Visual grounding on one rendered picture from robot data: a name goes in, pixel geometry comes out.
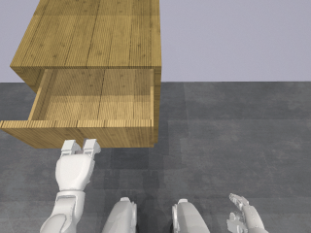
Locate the robot thigh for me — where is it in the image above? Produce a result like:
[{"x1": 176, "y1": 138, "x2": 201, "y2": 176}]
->
[
  {"x1": 101, "y1": 200, "x2": 137, "y2": 233},
  {"x1": 172, "y1": 202, "x2": 210, "y2": 233}
]

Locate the cabinet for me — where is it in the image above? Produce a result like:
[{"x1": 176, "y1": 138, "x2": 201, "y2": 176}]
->
[{"x1": 10, "y1": 0, "x2": 162, "y2": 144}]

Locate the drawer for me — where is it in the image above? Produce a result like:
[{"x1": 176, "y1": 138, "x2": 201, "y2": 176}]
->
[{"x1": 0, "y1": 69, "x2": 154, "y2": 149}]

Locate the robot left forearm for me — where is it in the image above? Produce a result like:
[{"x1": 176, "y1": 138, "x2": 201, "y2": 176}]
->
[{"x1": 40, "y1": 189, "x2": 86, "y2": 233}]

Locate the right robot thigh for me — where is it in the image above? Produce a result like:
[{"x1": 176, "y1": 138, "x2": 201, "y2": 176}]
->
[{"x1": 172, "y1": 202, "x2": 210, "y2": 233}]

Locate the left robot hand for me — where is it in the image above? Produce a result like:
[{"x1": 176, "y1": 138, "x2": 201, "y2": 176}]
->
[{"x1": 55, "y1": 139, "x2": 101, "y2": 191}]

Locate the handle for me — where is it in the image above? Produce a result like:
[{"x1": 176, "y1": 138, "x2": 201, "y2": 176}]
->
[{"x1": 74, "y1": 138, "x2": 88, "y2": 154}]

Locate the right robot hand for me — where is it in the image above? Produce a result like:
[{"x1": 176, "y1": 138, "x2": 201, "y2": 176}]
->
[{"x1": 226, "y1": 193, "x2": 264, "y2": 233}]

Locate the left robot thigh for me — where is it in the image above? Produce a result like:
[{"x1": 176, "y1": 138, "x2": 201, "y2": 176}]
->
[{"x1": 101, "y1": 200, "x2": 137, "y2": 233}]

